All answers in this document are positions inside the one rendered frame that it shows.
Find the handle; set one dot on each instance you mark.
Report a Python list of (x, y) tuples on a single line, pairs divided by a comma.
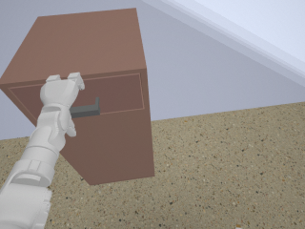
[(87, 110)]

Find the left robot upper arm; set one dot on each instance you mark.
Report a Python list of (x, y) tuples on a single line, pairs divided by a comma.
[(24, 207)]

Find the left robot hand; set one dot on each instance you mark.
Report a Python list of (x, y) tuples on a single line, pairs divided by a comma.
[(63, 92)]

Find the cabinet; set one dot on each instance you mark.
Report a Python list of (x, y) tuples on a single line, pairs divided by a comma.
[(109, 147)]

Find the drawer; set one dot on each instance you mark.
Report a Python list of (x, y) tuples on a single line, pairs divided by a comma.
[(116, 93)]

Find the robot left forearm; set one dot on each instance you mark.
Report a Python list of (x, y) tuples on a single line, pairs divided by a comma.
[(36, 165)]

